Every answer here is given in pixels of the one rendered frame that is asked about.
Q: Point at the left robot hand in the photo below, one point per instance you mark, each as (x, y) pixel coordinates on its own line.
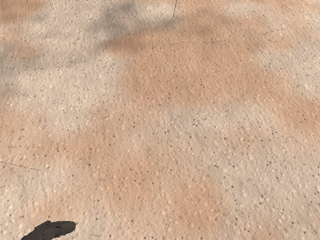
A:
(49, 230)

